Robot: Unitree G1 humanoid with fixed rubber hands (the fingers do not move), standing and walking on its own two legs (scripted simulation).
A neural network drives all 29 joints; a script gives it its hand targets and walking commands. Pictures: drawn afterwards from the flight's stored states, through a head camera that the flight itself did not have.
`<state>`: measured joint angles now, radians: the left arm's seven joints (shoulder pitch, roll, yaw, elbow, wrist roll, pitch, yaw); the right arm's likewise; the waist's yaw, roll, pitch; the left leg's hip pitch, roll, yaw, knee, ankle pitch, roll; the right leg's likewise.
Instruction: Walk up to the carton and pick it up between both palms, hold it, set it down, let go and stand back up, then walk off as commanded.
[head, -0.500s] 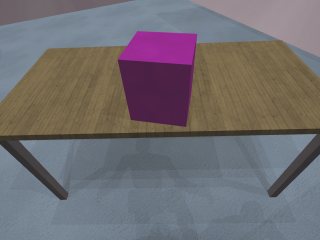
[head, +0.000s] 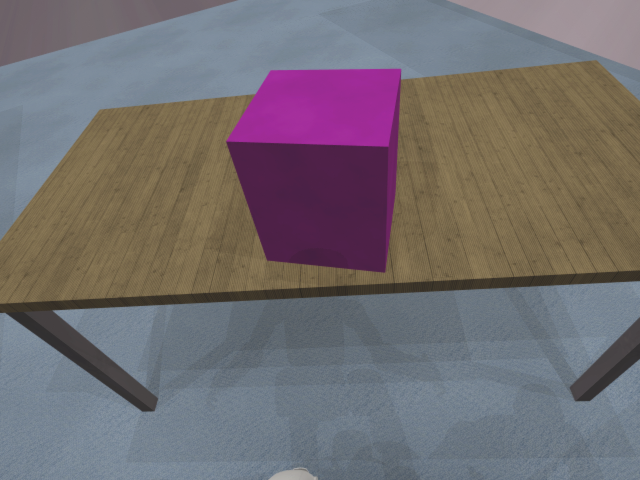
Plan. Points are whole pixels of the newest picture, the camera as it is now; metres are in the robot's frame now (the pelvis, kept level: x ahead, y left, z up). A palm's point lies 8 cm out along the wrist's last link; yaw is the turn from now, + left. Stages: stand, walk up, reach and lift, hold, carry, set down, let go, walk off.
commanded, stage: walk up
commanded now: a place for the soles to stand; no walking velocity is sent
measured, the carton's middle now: (328, 172) +0.57 +0.02 +0.07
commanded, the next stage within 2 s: none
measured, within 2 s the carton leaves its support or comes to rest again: neither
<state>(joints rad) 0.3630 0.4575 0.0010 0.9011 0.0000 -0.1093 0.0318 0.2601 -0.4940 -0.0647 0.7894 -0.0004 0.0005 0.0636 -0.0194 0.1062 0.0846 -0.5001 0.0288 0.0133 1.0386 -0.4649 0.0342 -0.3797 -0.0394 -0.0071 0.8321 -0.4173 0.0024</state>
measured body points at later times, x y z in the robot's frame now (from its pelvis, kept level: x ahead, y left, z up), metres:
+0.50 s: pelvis +0.05 +0.05 -0.01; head +0.08 +0.04 +0.44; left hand +0.13 +0.38 -0.11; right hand +0.12 -0.30 -0.10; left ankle +0.07 +0.14 -0.70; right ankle +0.09 -0.09 -0.70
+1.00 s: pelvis +0.07 +0.09 -0.01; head +0.09 +0.09 +0.44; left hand +0.14 +0.44 -0.11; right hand +0.15 -0.25 -0.11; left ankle +0.11 +0.19 -0.70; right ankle +0.09 -0.07 -0.67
